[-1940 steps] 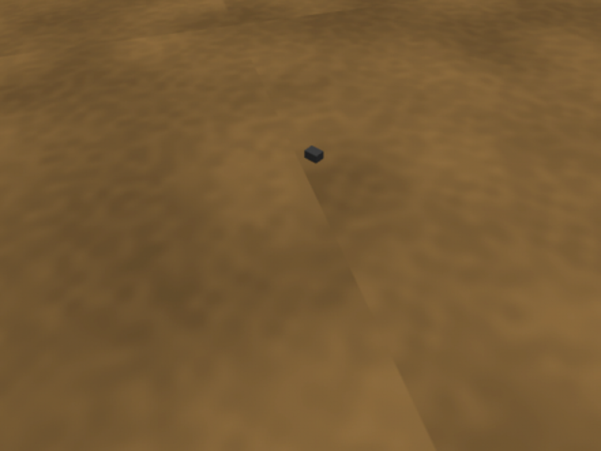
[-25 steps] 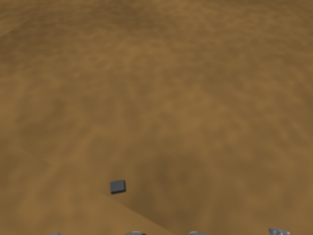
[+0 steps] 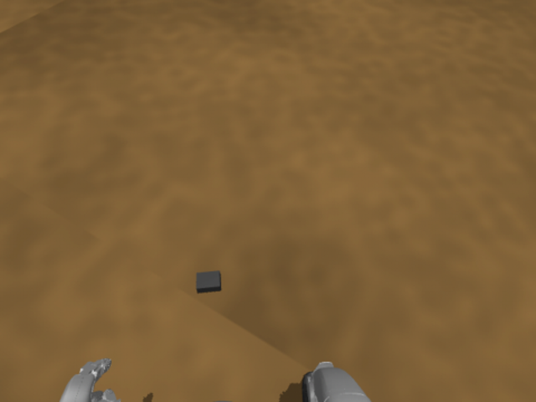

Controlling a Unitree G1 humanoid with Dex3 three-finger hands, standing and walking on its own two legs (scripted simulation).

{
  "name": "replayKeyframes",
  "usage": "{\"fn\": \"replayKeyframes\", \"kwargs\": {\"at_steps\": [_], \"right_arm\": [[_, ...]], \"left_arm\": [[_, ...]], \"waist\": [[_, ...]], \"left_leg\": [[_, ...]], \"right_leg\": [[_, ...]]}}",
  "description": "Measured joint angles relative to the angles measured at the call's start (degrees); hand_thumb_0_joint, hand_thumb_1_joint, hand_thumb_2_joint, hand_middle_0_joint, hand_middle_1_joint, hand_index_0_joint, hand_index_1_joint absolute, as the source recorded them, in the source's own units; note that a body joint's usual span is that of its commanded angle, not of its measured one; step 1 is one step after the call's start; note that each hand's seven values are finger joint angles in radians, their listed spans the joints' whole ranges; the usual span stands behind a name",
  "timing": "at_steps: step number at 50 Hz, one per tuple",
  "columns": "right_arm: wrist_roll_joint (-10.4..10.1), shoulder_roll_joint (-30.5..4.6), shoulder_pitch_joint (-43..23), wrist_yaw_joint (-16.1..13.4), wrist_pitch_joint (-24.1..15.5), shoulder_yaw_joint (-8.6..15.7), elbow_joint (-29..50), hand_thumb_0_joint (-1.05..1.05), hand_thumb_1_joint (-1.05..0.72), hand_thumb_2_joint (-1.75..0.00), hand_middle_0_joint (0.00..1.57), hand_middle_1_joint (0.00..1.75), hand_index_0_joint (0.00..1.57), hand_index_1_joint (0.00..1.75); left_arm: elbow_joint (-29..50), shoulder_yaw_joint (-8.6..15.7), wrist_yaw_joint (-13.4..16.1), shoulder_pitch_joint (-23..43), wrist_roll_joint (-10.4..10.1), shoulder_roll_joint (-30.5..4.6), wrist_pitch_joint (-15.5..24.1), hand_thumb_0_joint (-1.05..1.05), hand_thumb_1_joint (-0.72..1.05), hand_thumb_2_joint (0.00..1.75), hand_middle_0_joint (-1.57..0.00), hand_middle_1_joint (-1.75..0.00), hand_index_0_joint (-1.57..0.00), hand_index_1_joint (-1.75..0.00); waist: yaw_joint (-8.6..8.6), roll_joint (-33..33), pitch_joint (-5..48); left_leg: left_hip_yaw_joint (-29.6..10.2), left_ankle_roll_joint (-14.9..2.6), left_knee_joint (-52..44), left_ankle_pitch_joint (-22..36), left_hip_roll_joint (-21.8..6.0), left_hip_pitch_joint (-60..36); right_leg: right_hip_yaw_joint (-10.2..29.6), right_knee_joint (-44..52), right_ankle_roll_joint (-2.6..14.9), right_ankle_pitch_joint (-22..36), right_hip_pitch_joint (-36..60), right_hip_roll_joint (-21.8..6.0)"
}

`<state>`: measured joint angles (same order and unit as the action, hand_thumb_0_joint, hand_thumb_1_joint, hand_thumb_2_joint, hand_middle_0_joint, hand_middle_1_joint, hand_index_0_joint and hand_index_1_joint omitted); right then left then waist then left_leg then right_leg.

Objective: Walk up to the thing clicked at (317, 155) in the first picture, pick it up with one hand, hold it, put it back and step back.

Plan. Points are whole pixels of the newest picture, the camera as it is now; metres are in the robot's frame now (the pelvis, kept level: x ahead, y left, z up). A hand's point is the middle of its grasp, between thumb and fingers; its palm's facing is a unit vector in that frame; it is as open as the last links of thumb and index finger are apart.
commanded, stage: step back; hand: left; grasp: from above
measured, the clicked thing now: (208, 281) +0.56 +0.23 -0.73
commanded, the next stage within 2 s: none
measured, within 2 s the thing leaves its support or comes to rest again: neither
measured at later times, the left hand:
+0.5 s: hand out of the picture +0.00 +0.27 -0.13, palm faces -0.08 -0.91 -0.40, open 7.4 cm
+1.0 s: hand out of the picture -0.14 +0.31 -0.15, palm faces -0.12 -0.92 -0.36, open 7.4 cm
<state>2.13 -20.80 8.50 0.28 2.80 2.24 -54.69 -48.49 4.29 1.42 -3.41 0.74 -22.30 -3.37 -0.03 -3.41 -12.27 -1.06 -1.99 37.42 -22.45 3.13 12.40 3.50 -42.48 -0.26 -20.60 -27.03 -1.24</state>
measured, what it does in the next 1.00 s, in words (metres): walks backwards: right foot, then left foot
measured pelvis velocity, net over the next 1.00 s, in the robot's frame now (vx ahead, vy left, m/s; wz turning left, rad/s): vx -0.27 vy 0.05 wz -0.11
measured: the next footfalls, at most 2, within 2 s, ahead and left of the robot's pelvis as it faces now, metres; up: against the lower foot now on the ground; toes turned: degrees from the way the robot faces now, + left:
right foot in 0.34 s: -0.04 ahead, -0.11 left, +0.00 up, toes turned -1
left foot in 0.68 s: -0.16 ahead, +0.14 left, +0.00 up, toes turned -5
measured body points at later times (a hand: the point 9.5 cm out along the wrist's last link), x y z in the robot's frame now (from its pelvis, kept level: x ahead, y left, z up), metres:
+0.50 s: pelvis -0.11 +0.01 +0.01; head -0.06 +0.00 +0.46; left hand +0.01 +0.31 -0.10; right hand -0.02 -0.30 -0.12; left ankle -0.12 +0.13 -0.66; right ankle -0.08 -0.11 -0.72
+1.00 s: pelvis -0.27 +0.05 +0.01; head -0.20 +0.08 +0.45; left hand -0.14 +0.36 -0.13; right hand -0.19 -0.28 -0.08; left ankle -0.20 +0.15 -0.72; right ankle -0.33 -0.11 -0.65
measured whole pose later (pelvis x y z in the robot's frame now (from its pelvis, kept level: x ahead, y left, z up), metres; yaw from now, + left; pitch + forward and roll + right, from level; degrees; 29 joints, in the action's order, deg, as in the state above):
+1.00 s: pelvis -0.27 +0.05 +0.01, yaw -6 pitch -1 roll -2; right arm 1.7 -20.3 8.6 -1.5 0.4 2.9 -47.4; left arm -46.4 5.6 0.7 -9.8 1.6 -24.2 -4.6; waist 0.4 -3.8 -10.5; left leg 0.6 -2.0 32.9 -12.6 -1.1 18.9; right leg 10.1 -61.3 -2.4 -28.2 -21.8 4.9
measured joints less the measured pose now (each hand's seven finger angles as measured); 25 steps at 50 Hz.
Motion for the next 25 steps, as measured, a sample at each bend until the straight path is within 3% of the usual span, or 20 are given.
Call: {"fn": "replayKeyframes", "kwargs": {"at_steps": [1, 3, 6, 8, 12, 16, 19, 22, 25], "right_arm": [[0.1, 0.1, 0.5, 0.3, -0.1, -0.1, 0.4, 0.0, -0.9, -0.9, 0.21, 0.3, 0.2, 0.3], [0.4, 0.5, 1.3, 0.1, -0.2, -0.2, 0.8, 0.0, -0.9, -0.9, 0.21, 0.3, 0.2, 0.3], [0.2, 0.9, 1.4, -0.5, -0.1, -0.4, 1.4, 0.0, -0.9, -0.9, 0.21, 0.3, 0.2, 0.3], [-0.2, 0.8, 0.5, -0.9, -0.3, -0.2, 2.2, 0.0, -0.9, -0.9, 0.21, 0.3, 0.2, 0.3], [-0.9, 0.3, -1.9, -1.3, -0.8, 0.2, 4.6, 0.0, -0.9, -0.9, 0.21, 0.3, 0.2, 0.3], [-1.2, -0.5, -3.8, -1.0, -0.6, 0.2, 6.5, 0.0, -0.9, -0.9, 0.21, 0.3, 0.2, 0.3], [-2.0, -1.8, -4.8, -0.9, 0.1, 0.7, 5.9, 0.0, -0.9, -0.9, 0.21, 0.3, 0.2, 0.3], [-2.3, -0.7, -3.9, -0.9, 1.0, 0.6, 4.9, 0.0, -0.9, -0.9, 0.21, 0.3, 0.2, 0.3], [-2.5, -0.5, -2.2, -0.6, 0.9, 0.1, 4.6, 0.0, -0.9, -0.9, 0.21, 0.3, 0.2, 0.3]], "left_arm": [[-0.7, 0.0, 0.1, -0.5, 0.2, 0.2, -0.4, 0.01, 0.9, 0.9, -0.21, -0.3, -0.21, -0.3], [-1.7, 0.1, 0.1, -1.3, 0.1, 0.4, -0.8, 0.01, 0.9, 0.9, -0.21, -0.3, -0.21, -0.3], [-1.0, 0.4, 0.0, -3.2, -0.5, -0.1, -0.3, 0.01, 0.9, 0.9, -0.21, -0.3, -0.21, -0.3], [-0.7, 0.6, 0.1, -4.0, -0.4, -0.3, 0.1, 0.01, 0.9, 0.9, -0.21, -0.3, -0.21, -0.3], [-0.8, 0.4, 0.2, -5.3, -0.1, -0.4, 0.5, 0.01, 0.9, 0.9, -0.2, -0.3, -0.2, -0.3], [-1.3, 0.1, -0.2, -6.1, 0.3, 0.2, 1.2, 0.01, 0.9, 0.9, -0.2, -0.3, -0.2, -0.3], [-2.4, -0.4, -0.6, -5.8, 1.1, 2.4, 1.8, 0.01, 0.9, 0.9, -0.2, -0.3, -0.2, -0.3], [-1.2, -0.8, -1.3, -6.8, 1.3, 2.3, 1.9, 0.01, 0.9, 0.9, -0.21, -0.3, -0.21, -0.3], [0.2, -0.6, -1.0, -6.7, 1.1, 2.2, 1.7, 0.01, 0.9, 0.9, -0.21, -0.3, -0.21, -0.3]], "waist": [[-0.83, 0.9, 0.6], [-1.84, 2.1, 2.0], [-0.57, 1.6, 3.7], [-0.01, 1.5, 3.4], [0.61, 1.6, 2.0], [0.77, 2.6, 1.1], [-0.32, 7.4, 0.1], [0.63, 5.9, 1.8], [1.2, 4.2, 2.8]], "left_leg": [[-0.8, -0.3, -0.1, 0.4, -0.9, 0.3], [-2.0, -0.51, -2.2, 2.1, -2.1, 0.4], [-0.8, -0.5, -5.6, 4.9, -2.5, 0.8], [0.0, -0.66, -5.8, 5.7, -2.5, 1.4], [2.2, -1.14, -4.1, 6.2, -2.4, 3.1], [4.5, -0.98, 0.1, 5.4, -2.6, 5.9], [2.8, -0.3, 3.2, 5.2, -5.0, 7.2], [-0.7, 1.09, 12.6, -4.8, -0.8, 10.1], [-4.2, 1.7, 23.7, -7.5, 3.1, 11.6]], "right_leg": [[1.3, -5.2, 0.06, -4.9, -0.8, 2.5], [3.2, -15.4, 0.37, -8.1, -1.8, 6.4], [5.4, -24.1, 0.84, -6.8, -1.9, 8.7], [5.4, -23.9, 0.17, -6.2, 0.3, 8.5], [4.0, -13.6, -1.15, -7.2, 5.9, 6.1], [0.5, 2.7, -0.38, -3.0, 11.8, 3.2], [-1.8, 7.4, 0.8, 2.6, 14.0, 5.4], [-0.6, 6.7, 1.51, 3.4, 11.9, 4.0], [0.5, 8.5, 1.43, 5.8, 10.4, 2.1]]}}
